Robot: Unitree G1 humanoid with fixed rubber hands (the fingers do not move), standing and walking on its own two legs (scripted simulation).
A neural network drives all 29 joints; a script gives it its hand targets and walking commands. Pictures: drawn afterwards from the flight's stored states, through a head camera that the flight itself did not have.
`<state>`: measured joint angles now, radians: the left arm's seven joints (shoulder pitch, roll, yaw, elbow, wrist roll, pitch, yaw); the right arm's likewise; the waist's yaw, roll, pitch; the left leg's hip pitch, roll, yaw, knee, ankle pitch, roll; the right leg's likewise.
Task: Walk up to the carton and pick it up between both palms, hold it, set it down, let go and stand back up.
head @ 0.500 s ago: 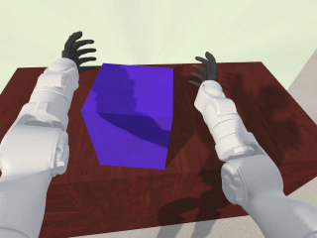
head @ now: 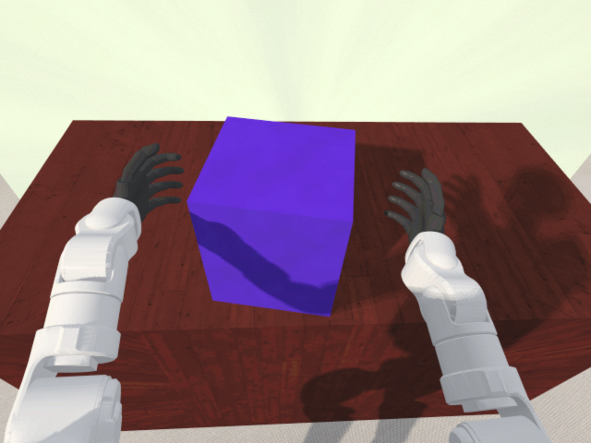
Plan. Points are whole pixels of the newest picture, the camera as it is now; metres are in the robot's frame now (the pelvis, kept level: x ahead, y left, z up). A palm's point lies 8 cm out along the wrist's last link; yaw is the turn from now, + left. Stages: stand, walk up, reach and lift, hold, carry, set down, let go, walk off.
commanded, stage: set down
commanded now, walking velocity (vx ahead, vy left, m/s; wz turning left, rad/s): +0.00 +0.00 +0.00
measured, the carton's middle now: (280, 219) +0.44 -0.03 +0.03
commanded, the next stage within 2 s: none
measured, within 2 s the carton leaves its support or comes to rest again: neither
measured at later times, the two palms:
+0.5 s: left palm (104, 263) +0.32 +0.21 +0.11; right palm (426, 274) +0.27 -0.19 +0.09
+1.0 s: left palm (89, 340) +0.25 +0.22 +0.07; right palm (436, 326) +0.21 -0.19 +0.06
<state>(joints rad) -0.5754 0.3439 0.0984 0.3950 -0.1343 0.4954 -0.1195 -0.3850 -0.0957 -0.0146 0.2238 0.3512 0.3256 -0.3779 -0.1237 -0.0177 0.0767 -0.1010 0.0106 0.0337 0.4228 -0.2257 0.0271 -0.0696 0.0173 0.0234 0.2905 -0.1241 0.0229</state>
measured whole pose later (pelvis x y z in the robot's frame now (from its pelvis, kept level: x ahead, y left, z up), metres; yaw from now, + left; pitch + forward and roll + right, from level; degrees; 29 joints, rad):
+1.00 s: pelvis +0.03 +0.00 +0.00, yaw -1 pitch -5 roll -2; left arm 0.26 0.38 0.03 -0.18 -0.25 0.23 -0.16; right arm 0.43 -0.04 -0.01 -0.36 0.20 0.27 -0.28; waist 0.03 0.01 0.07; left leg -0.05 0.01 0.05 0.41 -0.27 0.03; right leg -0.03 0.02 0.04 0.30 -0.18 0.02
